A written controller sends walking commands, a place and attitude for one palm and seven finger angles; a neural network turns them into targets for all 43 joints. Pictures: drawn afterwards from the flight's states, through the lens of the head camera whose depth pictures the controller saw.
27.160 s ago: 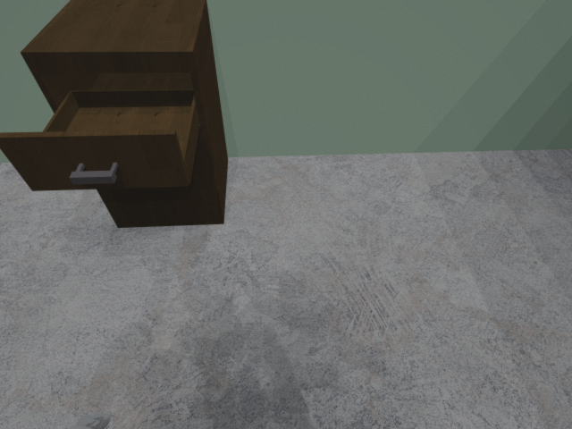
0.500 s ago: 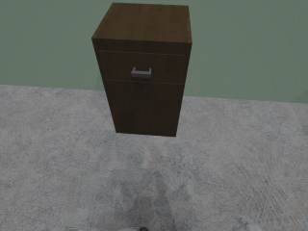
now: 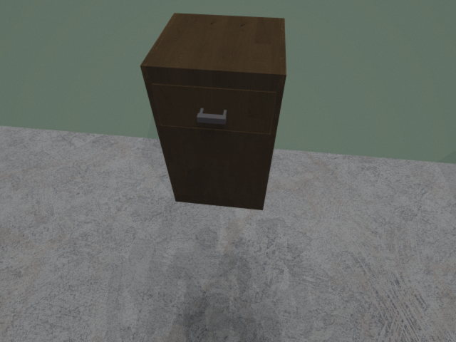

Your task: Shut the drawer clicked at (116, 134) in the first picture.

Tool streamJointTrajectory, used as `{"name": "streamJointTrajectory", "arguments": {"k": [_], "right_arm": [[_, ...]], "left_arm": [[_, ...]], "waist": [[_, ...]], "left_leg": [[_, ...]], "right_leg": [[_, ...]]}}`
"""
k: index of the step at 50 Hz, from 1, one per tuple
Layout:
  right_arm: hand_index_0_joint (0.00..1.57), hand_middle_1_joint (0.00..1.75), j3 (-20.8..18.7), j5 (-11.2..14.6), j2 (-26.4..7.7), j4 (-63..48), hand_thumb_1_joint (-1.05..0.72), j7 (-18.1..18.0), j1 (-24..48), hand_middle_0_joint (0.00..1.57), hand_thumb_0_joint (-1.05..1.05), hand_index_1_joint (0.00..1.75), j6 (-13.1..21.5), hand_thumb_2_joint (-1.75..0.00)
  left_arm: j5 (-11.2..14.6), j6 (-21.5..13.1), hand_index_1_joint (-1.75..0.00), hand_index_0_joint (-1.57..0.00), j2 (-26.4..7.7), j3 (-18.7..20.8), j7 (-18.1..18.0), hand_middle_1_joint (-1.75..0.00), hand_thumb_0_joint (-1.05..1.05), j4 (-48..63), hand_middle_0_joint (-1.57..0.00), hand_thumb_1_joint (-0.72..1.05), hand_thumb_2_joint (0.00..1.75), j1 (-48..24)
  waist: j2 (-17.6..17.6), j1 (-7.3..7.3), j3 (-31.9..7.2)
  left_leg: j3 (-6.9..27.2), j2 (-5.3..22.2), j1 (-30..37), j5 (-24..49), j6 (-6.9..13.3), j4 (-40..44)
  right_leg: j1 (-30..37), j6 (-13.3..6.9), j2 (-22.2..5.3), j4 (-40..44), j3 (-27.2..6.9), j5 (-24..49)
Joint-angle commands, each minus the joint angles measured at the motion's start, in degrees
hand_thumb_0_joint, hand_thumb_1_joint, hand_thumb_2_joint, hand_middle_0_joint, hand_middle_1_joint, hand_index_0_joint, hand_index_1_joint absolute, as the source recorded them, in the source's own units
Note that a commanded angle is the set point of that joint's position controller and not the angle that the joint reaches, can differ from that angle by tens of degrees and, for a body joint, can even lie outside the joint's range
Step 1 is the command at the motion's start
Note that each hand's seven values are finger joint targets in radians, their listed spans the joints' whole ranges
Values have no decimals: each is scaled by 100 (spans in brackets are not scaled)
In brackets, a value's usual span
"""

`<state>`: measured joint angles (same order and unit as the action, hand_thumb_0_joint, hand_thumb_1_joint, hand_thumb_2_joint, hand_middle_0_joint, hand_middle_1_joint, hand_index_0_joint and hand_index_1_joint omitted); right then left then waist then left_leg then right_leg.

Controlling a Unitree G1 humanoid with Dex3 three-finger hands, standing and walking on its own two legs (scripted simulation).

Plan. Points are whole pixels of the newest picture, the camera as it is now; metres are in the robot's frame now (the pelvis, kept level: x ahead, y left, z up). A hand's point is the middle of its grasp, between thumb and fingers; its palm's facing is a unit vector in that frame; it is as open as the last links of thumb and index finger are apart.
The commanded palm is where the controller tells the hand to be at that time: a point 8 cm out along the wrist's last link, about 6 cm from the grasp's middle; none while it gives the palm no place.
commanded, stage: let the arm hang, fingers relaxed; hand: left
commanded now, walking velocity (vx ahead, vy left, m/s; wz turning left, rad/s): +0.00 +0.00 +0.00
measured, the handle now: (212, 115) +0.85 +0.10 -0.14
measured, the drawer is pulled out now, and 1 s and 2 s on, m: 0.00 0.00 0.00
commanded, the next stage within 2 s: look to check the result in 0.36 s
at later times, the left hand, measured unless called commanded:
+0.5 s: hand out of the picture +0.03 +0.15 -0.18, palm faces +0.01 -0.98 -0.19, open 7.3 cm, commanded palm none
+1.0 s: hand out of the picture +0.02 +0.14 -0.18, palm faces +0.03 -0.98 -0.19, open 7.4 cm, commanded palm none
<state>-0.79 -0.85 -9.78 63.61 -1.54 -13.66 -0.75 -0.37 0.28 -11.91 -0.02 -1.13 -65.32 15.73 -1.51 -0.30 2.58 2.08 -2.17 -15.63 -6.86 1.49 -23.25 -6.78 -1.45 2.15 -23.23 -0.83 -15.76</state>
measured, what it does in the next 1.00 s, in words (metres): stands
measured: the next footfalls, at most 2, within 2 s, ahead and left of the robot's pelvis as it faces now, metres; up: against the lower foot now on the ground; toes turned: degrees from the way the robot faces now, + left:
none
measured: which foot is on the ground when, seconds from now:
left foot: down 0.00-1.00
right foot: down 0.00-1.00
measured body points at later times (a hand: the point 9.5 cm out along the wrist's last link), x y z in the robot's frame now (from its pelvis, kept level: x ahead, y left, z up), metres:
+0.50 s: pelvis +0.03 -0.02 +0.00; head +0.04 -0.02 +0.45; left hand +0.03 +0.20 -0.16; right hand +0.01 -0.24 -0.16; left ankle +0.06 +0.10 -0.74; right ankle -0.04 -0.11 -0.74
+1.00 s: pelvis +0.04 -0.03 +0.00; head +0.05 -0.03 +0.45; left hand +0.02 +0.19 -0.16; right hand +0.03 -0.25 -0.16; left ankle +0.06 +0.10 -0.74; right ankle -0.04 -0.11 -0.74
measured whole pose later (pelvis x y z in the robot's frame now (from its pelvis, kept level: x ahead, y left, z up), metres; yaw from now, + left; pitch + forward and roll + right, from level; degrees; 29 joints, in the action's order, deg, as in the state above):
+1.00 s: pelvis +0.04 -0.03 +0.00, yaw -1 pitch -1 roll +0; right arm -1.0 -0.8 -8.1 65.0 -2.9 -15.0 -0.1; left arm -0.1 -0.6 -7.4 0.6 -2.4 -65.0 17.6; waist -0.4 -0.3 2.5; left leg 1.5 -0.3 -12.3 -11.3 -0.5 -24.6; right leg -2.5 -3.5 3.9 -21.8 -1.8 -18.0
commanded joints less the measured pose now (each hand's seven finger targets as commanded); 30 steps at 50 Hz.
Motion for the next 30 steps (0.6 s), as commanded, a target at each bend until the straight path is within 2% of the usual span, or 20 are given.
{"name": "streamJointTrajectory", "arguments": {"k": [1,7,14,18,23,25,30], "right_arm": [[20,30,-131,-7,-706,-98,-90,-46,-291,20,0,30,93,-90],[20,30,-106,-15,-585,-46,-90,-52,-326,20,0,30,114,-90],[20,30,-69,-22,-418,8,-90,-92,-415,20,0,30,139,-90],[20,30,-73,-9,-404,18,-90,-113,-459,20,0,30,123,-90],[20,30,-75,0,-359,49,-90,-129,-516,20,0,30,116,-90],[20,30,-74,-1,-367,57,-90,-135,-550,20,0,30,111,-90],[20,30,-76,3,-327,74,-90,-153,-593,20,0,30,125,-90]], "left_arm": [[-8,-110,-30,-20,-564,108,-67,-30,0,155,-20,90,90,228],[-8,-129,-30,-20,-478,135,-98,-30,0,223,-20,90,90,195],[15,-135,-30,-20,-336,151,-129,-30,0,222,-20,90,90,248],[19,-131,-30,-20,-287,144,-141,-30,0,204,-20,90,90,303],[27,-129,-30,-20,-233,143,-148,-30,0,173,-20,90,90,420],[29,-134,-30,-20,-206,140,-151,-30,0,154,-20,90,90,451],[25,-130,-30,-20,-125,138,-154,-30,0,105,-20,90,90,568]], "waist": [[261,-22,202],[289,-2,162],[77,7,23],[180,-11,68],[86,-11,109],[199,-25,98],[73,-27,68]], "left_leg": [[553,636,478,-195,102,344],[430,621,516,287,70,204],[341,637,603,741,49,101],[292,656,660,729,40,61],[278,653,714,691,38,35],[276,657,746,669,39,36],[285,684,824,718,62,41]], "right_leg": [[-723,-211,-669,652,-547,-26],[-587,-176,-696,633,-564,400],[-306,-137,-719,532,-535,1177],[-320,-124,-703,557,-538,1277],[-340,-130,-678,582,-542,1214],[-336,-138,-659,582,-549,1207],[-362,-162,-638,560,-557,1097]]}}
